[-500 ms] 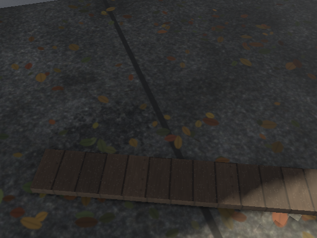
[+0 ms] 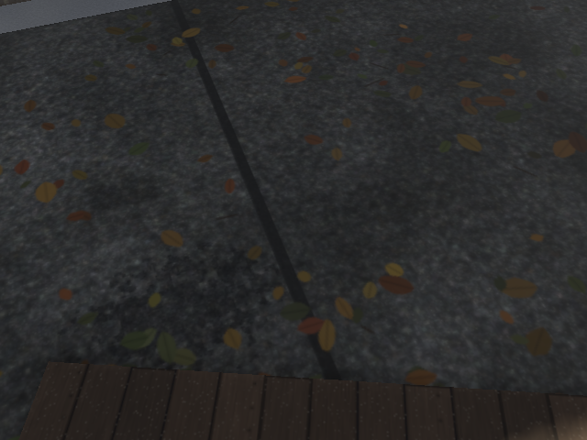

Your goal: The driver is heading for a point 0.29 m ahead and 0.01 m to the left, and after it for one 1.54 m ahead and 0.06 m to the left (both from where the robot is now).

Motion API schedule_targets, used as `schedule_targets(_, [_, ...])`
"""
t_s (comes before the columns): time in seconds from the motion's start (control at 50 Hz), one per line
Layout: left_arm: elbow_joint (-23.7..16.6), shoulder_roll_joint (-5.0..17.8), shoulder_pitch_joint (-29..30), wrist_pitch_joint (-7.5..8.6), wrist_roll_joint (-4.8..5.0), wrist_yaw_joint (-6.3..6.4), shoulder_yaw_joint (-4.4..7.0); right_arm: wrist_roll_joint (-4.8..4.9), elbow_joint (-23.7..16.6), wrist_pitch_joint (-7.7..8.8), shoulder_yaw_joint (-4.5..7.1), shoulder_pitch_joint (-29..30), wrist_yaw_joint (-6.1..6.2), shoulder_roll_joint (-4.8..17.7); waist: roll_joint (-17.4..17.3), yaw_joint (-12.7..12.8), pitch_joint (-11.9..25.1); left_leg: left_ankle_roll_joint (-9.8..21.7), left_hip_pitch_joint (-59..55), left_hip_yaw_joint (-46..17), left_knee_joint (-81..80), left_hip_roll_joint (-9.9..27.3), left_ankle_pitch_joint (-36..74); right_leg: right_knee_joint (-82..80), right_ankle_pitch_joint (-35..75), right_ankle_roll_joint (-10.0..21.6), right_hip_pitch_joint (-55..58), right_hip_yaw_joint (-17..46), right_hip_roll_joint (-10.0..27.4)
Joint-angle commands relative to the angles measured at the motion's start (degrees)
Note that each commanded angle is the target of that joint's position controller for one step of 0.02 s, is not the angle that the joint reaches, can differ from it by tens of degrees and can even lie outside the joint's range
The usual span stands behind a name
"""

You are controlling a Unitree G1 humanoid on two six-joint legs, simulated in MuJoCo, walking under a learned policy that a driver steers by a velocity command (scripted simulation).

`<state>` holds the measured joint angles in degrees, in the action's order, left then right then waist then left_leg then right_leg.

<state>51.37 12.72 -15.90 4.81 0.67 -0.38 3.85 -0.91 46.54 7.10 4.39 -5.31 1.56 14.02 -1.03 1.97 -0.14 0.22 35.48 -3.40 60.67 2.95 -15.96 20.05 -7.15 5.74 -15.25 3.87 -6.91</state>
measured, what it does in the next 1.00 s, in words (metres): walks ahead: left foot, then right foot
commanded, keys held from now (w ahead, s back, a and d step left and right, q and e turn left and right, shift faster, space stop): w+e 0.14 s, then w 0.30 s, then w+q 0.56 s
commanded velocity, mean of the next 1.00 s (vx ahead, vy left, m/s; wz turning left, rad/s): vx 0.50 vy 0.00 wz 0.02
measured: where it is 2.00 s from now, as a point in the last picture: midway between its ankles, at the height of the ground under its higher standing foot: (289, 238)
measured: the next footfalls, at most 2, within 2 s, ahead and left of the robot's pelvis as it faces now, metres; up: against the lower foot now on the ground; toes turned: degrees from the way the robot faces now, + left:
left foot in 0.18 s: +0.32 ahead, +0.16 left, +0.02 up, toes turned -11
right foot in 0.56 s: +0.34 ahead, -0.13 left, +0.03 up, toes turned -11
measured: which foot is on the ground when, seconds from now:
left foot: up 0.00-0.16, down 0.18-0.58, up 0.60-0.96, down 0.98-1.00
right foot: down 0.00-0.30, up 0.32-0.54, down 0.56-0.94, up 0.96-1.00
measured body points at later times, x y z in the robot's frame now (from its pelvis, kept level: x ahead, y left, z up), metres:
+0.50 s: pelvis +0.24 +0.02 +0.01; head +0.26 +0.02 +0.46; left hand +0.42 +0.27 -0.10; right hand +0.28 -0.25 -0.12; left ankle +0.28 +0.17 -0.73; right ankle +0.25 -0.10 -0.68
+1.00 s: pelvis +0.44 +0.02 +0.00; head +0.45 +0.04 +0.45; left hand +0.53 +0.29 -0.13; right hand +0.58 -0.26 -0.09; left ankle +0.48 +0.09 -0.71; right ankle +0.30 -0.12 -0.67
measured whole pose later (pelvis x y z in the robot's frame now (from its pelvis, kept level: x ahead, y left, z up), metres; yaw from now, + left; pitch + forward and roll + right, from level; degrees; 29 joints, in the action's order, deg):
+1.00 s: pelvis +0.44 +0.02 +0.00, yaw +4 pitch +1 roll -2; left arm 51.3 14.2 -13.5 4.2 0.4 0.7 4.7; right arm 1.0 41.2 -0.5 5.8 -11.5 -1.5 16.5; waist -0.9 -3.6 0.4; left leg 6.1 26.6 5.3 46.9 0.8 -23.1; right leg 53.6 -33.2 -1.2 -10.8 -7.4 4.8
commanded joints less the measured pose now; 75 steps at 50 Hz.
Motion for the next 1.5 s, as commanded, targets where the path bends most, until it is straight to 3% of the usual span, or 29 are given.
schedule_targets(0.02, [-5.61, 9.82, 2.36, 0.66, 0.41, 1.06, 2.19, -0.40, -4.96, -0.31, 0.46, 2.09, 0.56, 2.34, 3.17, -2.25, 3.56, -1.98, 1.98, 0.50, -10.49, 0.40, 6.88, -7.56, 11.50, 9.80, 1.04, 15.16, 14.21])
schedule_targets(0.22, [-4.45, 6.65, -11.05, -2.04, 1.26, 1.73, 1.93, 1.09, -11.01, 1.03, -0.63, 15.60, -1.72, 2.82, 4.86, 4.52, 3.52, -0.61, -9.27, 1.26, -34.95, -4.73, 11.59, 0.78, 7.06, 6.15, 9.32, 21.22, 13.40])
schedule_targets(0.28, [-5.47, 8.23, -7.58, -1.70, 1.34, 1.35, 1.96, 0.95, -8.37, 1.76, 1.92, 1.95, -1.94, 6.86, 4.35, -3.25, 13.95, 5.87, -39.89, -2.86, -33.52, -0.74, 20.47, 15.82, 30.69, 0.09, -0.82, 16.02, 8.23])
schedule_targets(0.3, [-6.77, 8.42, -5.73, -1.00, 1.07, 1.06, 1.93, 1.49, -5.52, 0.97, 3.17, -10.55, -1.48, 9.84, 1.20, -8.54, 22.66, 10.32, -59.87, -9.64, -30.02, 6.55, 19.69, 28.12, 26.46, -4.01, -14.94, 12.63, 5.94])
schedule_targets(0.32, [-7.39, 5.71, -5.02, -0.38, 1.14, 0.82, 0.74, 2.33, -1.54, -0.47, 3.88, -20.58, -1.01, 10.93, -10.46, -12.16, 27.91, 16.83, -68.35, -24.72, -36.06, 17.55, 10.52, 43.32, -7.60, -6.03, -26.30, 7.10, 2.67])
schedule_targets(0.34, [-7.81, 7.12, -4.75, -0.40, 1.64, 0.77, 1.07, 2.09, -1.51, -1.46, 3.32, -17.48, -0.35, 9.01, -10.68, -9.86, 21.47, 17.40, -60.71, -29.99, -39.19, 21.65, 3.34, 50.70, -23.35, -6.07, -31.57, 5.40, 5.45])
schedule_targets(0.38, [-9.61, 6.69, 2.85, -1.19, 1.00, 0.77, 1.22, 0.57, -3.11, -2.33, 1.72, -8.59, -0.11, 3.75, -3.74, -7.21, 7.30, 12.57, -42.28, -19.99, -43.00, 14.96, -3.92, 50.30, -19.96, -5.34, -31.40, 1.36, 10.10])
schedule_targets(0.42, [-10.05, 4.84, 2.54, -1.71, 0.11, 0.79, 1.29, 0.12, -3.39, -2.44, 1.05, -2.80, -0.65, 3.07, -5.60, -2.61, 1.92, 10.59, -27.46, -14.93, -46.68, 11.88, -2.45, 44.62, -19.83, -5.15, -24.43, -0.26, 11.92])
schedule_targets(0.54, [-6.90, 5.15, -7.39, -2.59, 0.19, 0.39, 1.83, 2.16, -3.21, -3.37, 1.84, 4.14, -1.57, 7.14, -9.20, 7.41, 2.63, 8.44, -4.26, -4.63, -42.09, 6.16, -2.79, 19.31, -8.49, -6.37, 10.12, -7.17, 9.01])
schedule_targets(0.58, [-3.14, 6.92, -16.51, -2.86, -0.42, 1.22, 3.39, 1.35, -2.65, -3.54, 0.86, 1.58, -1.33, 3.55, 0.87, 10.93, 4.82, 4.94, 0.26, -1.75, -25.10, 1.14, -5.36, 14.93, -8.91, -7.21, 22.36, -10.27, 6.88])
schedule_targets(0.6, [-1.77, 8.65, -21.47, -2.31, -1.65, 1.41, 4.07, 1.84, -3.60, -3.15, 0.01, -0.11, -1.50, 0.43, 14.98, 12.13, 8.16, 0.87, 9.21, 1.65, -3.30, -4.37, -10.26, 11.19, -14.00, -4.74, 31.55, 2.68, 15.78])
schedule_targets(0.62, [-2.48, 5.27, -22.17, -2.77, -0.87, 1.06, 2.52, 1.76, -2.14, -3.14, -0.39, -3.63, -1.97, -1.34, 15.36, 10.00, 9.85, 1.06, 15.19, -3.70, 13.59, -5.31, -21.68, 9.89, -14.35, -4.03, 31.64, 10.93, 22.46])
schedule_targets(0.64, [-3.93, 9.33, -14.01, -3.39, -0.70, 0.57, 2.46, 5.12, -3.68, -3.88, 0.08, -8.35, -2.17, -0.85, 18.63, 2.09, 6.54, 1.67, 22.55, -4.10, 21.62, -5.25, -17.75, -3.05, -25.59, 0.91, 24.96, 26.39, 31.21])
schedule_targets(0.66, [-5.12, 10.09, -8.81, -2.89, 0.18, 0.31, 2.50, 5.29, -6.49, -5.08, 0.13, -0.85, -1.31, 2.36, 11.66, 2.12, -0.78, 2.24, 27.30, -0.79, 25.60, -1.07, -14.25, -10.58, -39.46, 3.93, 16.19, 32.82, 34.52])
schedule_targets(0.68, [-5.76, 8.10, -3.09, -2.13, -0.56, 0.48, 1.40, 4.24, -8.24, -5.70, 0.27, 2.24, -0.61, 4.23, 8.19, 0.47, -6.97, 1.95, 26.50, -2.32, 24.60, 1.20, -8.67, -10.35, -33.82, 4.63, 7.60, 28.20, 34.40])
schedule_targets(0.74, [-5.53, 5.07, 4.30, -0.41, -2.61, 1.60, 0.24, 2.56, -5.81, -7.04, 1.23, -5.68, -0.69, 5.24, 10.06, -5.62, -4.04, -0.28, 12.26, -1.60, 20.79, 1.34, 2.15, -8.91, -12.64, -0.88, -0.84, 3.09, 24.08])
schedule_targets(0.88, [-3.34, 10.62, 3.42, 0.40, -0.82, 2.60, 2.31, 1.99, -8.88, -8.57, 1.17, -3.15, -3.15, 3.26, 6.67, -7.72, 1.55, 3.85, -6.04, 9.55, -4.79, 0.36, -1.88, -9.27, 5.56, -0.55, 9.22, -13.49, 21.42])
schedule_targets(0.94, [-5.32, 13.64, 11.70, 0.63, 1.10, 1.42, 3.62, 1.89, -5.51, -9.57, 3.68, -20.84, -2.72, 7.86, 8.50, -16.45, 7.74, 6.80, -26.17, 12.05, -13.36, -2.63, -7.15, 12.84, 31.86, -0.13, 7.18, -15.56, 21.38])
schedule_targets(0.96, [-5.30, 10.95, 13.45, 0.53, 0.98, 1.21, 2.90, 2.32, -1.27, -9.70, 5.17, -30.87, -2.69, 9.81, 3.38, -21.03, 9.14, 9.69, -37.28, 8.96, -24.74, -2.48, -4.84, 33.85, 20.85, -1.40, 1.17, -15.09, 17.21])
schedule_targets(0.98, [-5.91, 0.36, 12.27, 0.59, -1.40, 0.51, 0.41, 2.00, 1.13, -8.50, 4.07, -27.22, -2.99, 9.67, -11.45, -13.77, -0.55, 10.85, -36.22, -0.25, -24.24, -0.28, 2.14, 60.08, -25.30, -3.30, -18.45, -11.47, 9.42])
schedule_targets(1.0, [-11.41, -2.91, 4.35, 2.80, -0.11, 0.07, -0.61, 1.42, -4.42, -5.66, 2.20, -16.62, -3.57, 12.09, -24.45, -1.10, 2.64, 21.29, -36.58, -34.31, -40.21, 8.67, -2.75, 67.19, -26.25, -2.55, -33.70, -1.41, 4.33])
schedule_targets(1.02, [-13.11, 5.01, 8.45, 4.32, 2.16, -0.38, 0.67, 1.52, -6.45, -4.13, 1.74, -14.15, -4.40, 8.63, -15.34, -2.70, 1.07, 23.44, -34.37, -41.84, -50.57, 14.80, -10.22, 67.32, -19.85, -1.88, -37.16, 0.05, 6.23])
schedule_targets(1.04, [-14.08, 8.49, 11.51, 4.79, 2.46, -0.38, 1.28, 1.61, -6.53, -3.02, 1.29, -13.77, -4.56, 7.42, -5.03, -2.38, -1.06, 21.19, -29.35, -37.23, -50.24, 14.62, -9.36, 61.45, -13.29, -0.93, -35.24, 1.28, 9.00])
schedule_targets(1.08, [-13.64, 6.15, 11.82, 3.32, -0.11, 0.87, 0.75, 1.68, -6.47, -2.20, 1.50, -10.90, -3.85, 8.53, 1.76, 0.13, -1.29, 18.20, -22.73, -27.28, -48.46, 10.43, -2.14, 53.56, -9.16, -3.43, -28.98, 1.29, 12.13])
schedule_targets(1.14, [-14.52, 7.29, 15.96, 1.69, -0.49, 0.80, 1.23, 1.89, -5.81, -1.11, 0.85, -14.44, -1.75, 6.63, 2.08, -1.00, -0.60, 15.34, -24.32, -16.85, -48.74, 6.76, 14.82, 39.82, -1.82, -5.29, -26.15, 0.53, 12.35])
schedule_targets(1.24, [-16.27, 2.25, 26.38, 2.14, -0.55, -1.66, -0.17, 2.11, -2.57, -2.25, 0.50, -22.12, 0.56, 5.42, -2.13, -5.88, 0.46, 9.24, -30.78, -5.78, -46.59, 2.04, 21.96, 14.25, 19.06, -5.64, -22.71, -3.00, 7.70])
schedule_targets(1.4, [-18.89, 3.67, 32.27, 2.72, 1.05, -4.93, -0.39, 1.78, 0.56, -2.99, 1.53, -24.11, 0.45, 6.31, -2.86, -9.06, -4.87, 8.11, -39.72, -4.16, -39.53, 7.50, 23.17, 3.84, 18.15, -0.49, -24.89, -4.48, 7.84])
schedule_targets(1.46, [-16.32, 7.66, 21.93, 2.79, 0.94, -4.28, 1.34, 0.89, -0.33, -3.05, 2.35, -21.63, 0.11, 9.06, -4.17, -4.07, 1.51, 6.58, -44.37, -2.16, -28.10, 7.17, 53.71, 4.98, 8.51, 2.02, -13.61, -7.42, 3.05])
schedule_targets(1.5, [-10.69, 10.70, 0.70, 2.02, 0.33, -3.13, 2.59, 0.00, -2.89, -2.64, 2.08, -14.60, -0.34, 8.93, -2.69, 6.32, 11.56, 4.39, -28.17, 0.70, -1.24, 3.64, 47.75, 7.43, 18.67, 5.81, 16.12, -0.68, 8.46])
